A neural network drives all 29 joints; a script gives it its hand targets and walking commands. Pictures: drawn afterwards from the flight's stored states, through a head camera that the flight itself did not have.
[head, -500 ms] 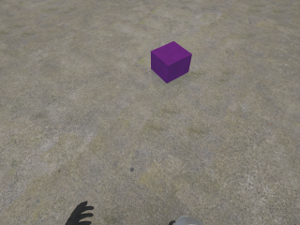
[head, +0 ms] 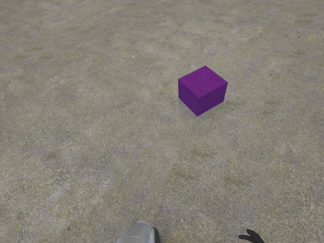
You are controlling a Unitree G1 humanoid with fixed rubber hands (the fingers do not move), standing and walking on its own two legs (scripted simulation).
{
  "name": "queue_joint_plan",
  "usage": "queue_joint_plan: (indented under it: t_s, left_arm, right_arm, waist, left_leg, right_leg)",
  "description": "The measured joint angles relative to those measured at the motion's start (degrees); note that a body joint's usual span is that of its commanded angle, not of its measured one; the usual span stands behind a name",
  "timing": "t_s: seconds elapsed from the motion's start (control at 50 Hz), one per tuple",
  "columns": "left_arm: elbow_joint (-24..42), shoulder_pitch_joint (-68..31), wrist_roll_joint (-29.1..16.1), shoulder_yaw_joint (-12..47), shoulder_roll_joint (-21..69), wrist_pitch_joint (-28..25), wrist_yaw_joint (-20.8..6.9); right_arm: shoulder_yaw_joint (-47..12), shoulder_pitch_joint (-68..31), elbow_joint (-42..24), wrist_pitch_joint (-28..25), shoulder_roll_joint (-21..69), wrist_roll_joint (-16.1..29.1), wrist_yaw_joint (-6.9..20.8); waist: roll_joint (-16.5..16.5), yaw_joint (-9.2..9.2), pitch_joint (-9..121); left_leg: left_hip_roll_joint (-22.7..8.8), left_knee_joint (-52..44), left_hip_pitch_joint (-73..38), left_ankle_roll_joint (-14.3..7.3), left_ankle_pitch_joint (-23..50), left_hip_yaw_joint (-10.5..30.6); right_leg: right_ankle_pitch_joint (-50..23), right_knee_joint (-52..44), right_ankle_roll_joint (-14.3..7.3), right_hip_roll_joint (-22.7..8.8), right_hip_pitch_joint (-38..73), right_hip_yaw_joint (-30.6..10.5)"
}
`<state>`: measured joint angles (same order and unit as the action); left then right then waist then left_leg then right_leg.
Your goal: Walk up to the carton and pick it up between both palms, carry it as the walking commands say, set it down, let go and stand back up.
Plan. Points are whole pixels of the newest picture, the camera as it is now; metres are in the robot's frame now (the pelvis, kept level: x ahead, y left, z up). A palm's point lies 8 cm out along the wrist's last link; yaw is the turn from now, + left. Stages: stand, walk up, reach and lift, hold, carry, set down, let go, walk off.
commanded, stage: walk up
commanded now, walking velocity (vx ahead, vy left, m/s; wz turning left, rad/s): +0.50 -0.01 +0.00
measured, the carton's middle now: (201, 90) +1.27 -0.15 -0.66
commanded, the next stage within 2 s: none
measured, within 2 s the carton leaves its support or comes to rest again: neither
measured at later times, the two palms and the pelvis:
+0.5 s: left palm (116, 155) +0.39 +0.22 -0.13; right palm (274, 238) +0.16 -0.23 -0.09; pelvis +0.26 +0.00 +0.01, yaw +1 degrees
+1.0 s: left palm (122, 144) +0.41 +0.20 -0.10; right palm (244, 97) +0.65 -0.25 -0.11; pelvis +0.52 -0.03 +0.02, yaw +0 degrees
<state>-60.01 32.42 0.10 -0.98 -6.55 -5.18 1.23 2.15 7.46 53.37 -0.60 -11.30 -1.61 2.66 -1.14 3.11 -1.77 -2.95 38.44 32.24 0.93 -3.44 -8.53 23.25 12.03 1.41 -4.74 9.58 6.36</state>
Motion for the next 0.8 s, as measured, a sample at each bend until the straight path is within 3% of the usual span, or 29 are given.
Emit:
queue_joint_plan:
  t_s: [0.04,0.06,0.1,0.14,0.2,0.32,0.4,0.58,0.62,0.64,0.7,0.74,0.8]
  left_arm:
    - [-0.7,-0.6,0.0,-0.4,-0.5,0.4,0.1]
    - [-1.1,-0.9,-0.2,-0.5,-0.7,0.6,0.1]
    - [-0.6,-3.3,-0.8,-0.5,-1.3,1.0,0.0]
    - [0.5,-5.8,-0.8,-1.0,-2.0,1.3,-0.1]
    - [2.5,-10.5,-0.3,-1.9,-4.5,2.4,-0.7]
    - [7.1,-19.6,0.9,-2.8,-6.6,4.6,-3.2]
    - [7.6,-23.0,1.0,-2.5,-5.5,5.3,-4.6]
    - [7.5,-28.0,1.1,-1.5,-4.9,4.2,-5.0]
    - [7.4,-28.6,1.4,-1.4,-5.0,2.8,-4.2]
    - [7.0,-28.5,1.8,-1.5,-5.0,1.8,-3.7]
    - [5.6,-24.8,2.0,-1.8,-6.1,0.4,-2.7]
    - [4.4,-20.5,1.7,-2.1,-6.8,0.3,-2.2]
    - [2.8,-14.1,1.2,-1.9,-6.4,0.1,-1.9]
  right_arm:
    - [-0.2,-0.4,-0.5,-1.0,-0.1,-0.3,-0.6]
    - [-0.2,-0.5,-0.2,-1.7,-0.2,-0.6,-1.0]
    - [0.0,-0.6,0.2,-3.2,-0.6,-1.3,-1.8]
    - [-0.1,1.0,1.1,-3.8,-1.1,-1.0,-2.3]
    - [0.1,6.3,2.9,-4.4,-1.1,0.0,-3.0]
    - [-0.1,16.4,7.0,-4.5,0.4,0.8,-3.1]
    - [-0.3,19.6,7.1,-4.8,1.0,0.6,-3.2]
    - [0.3,22.9,6.8,-4.2,0.2,-0.1,-4.5]
    - [0.2,23.0,8.0,-3.7,-0.4,-0.1,-4.3]
    - [0.2,21.6,8.4,-3.4,-0.6,-0.1,-4.2]
    - [0.0,16.7,6.5,-3.4,-0.1,0.9,-3.6]
    - [0.3,13.1,5.2,-3.2,-0.6,0.5,-3.1]
    - [1.3,7.5,2.7,-2.1,-2.4,-0.3,-2.4]
  waist:
    - [0.4,-0.13,-0.1]
    - [0.7,-0.41,-0.2]
    - [1.4,-0.54,-0.9]
    - [1.3,-0.9,-1.2]
    - [1.6,-3.48,-0.6]
    - [2.6,-5.37,-0.8]
    - [1.9,-6.5,-1.6]
    - [1.3,-9.43,-0.3]
    - [0.7,-8.2,0.2]
    - [0.0,-7.54,-0.3]
    - [1.2,-6.3,-0.8]
    - [1.4,-4.34,-0.5]
    - [0.6,-1.5,-0.7]
  left_leg:
    - [1.3,-5.2,-4.1,-1.5,-5.2,-1.7]
    - [1.7,-6.5,-5.8,-3.0,-4.0,-2.2]
    - [1.5,-3.1,-6.7,-4.7,-7.5,-3.0]
    - [0.5,-4.6,-11.1,-4.8,-10.5,-3.8]
    - [-0.3,-10.3,-18.0,-3.4,-10.5,-2.6]
    - [-1.5,-18.1,-27.8,-2.3,-11.1,0.0]
    - [-2.9,-21.2,-31.9,-1.1,-12.5,0.7]
    - [-5.5,-19.2,-36.6,3.7,-21.8,1.2]
    - [-6.6,-10.8,-34.4,3.7,-25.5,1.5]
    - [-7.0,-1.3,-30.7,2.7,-26.0,3.2]
    - [-3.8,23.6,-17.9,0.6,-24.9,6.6]
    - [-3.3,29.0,-11.5,-0.3,-21.2,5.6]
    - [-3.7,28.4,-3.8,-0.4,-14.3,4.1]
  right_leg:
    - [3.9,5.9,0.4,-0.2,-0.7,0.5]
    - [5.9,13.1,0.4,-0.7,-3.0,0.2]
    - [6.1,36.7,-0.3,-0.4,-12.7,-3.9]
    - [3.1,53.0,-1.1,1.3,-21.6,-5.8]
    - [-2.3,58.8,-0.8,1.7,-31.3,-4.6]
    - [-15.3,47.1,0.1,-2.2,-43.5,-4.1]
    - [-23.8,35.7,1.0,-3.0,-46.0,-3.1]
    - [-17.3,20.0,-0.7,1.3,-39.0,1.7]
    - [-17.9,17.9,-2.4,2.3,-36.8,2.7]
    - [-16.5,20.4,-3.1,2.8,-37.4,2.9]
    - [-12.0,20.5,-3.6,1.7,-33.5,2.9]
    - [-12.3,16.4,-2.6,1.4,-28.7,2.8]
    - [-12.8,10.8,-2.8,1.2,-22.5,2.0]
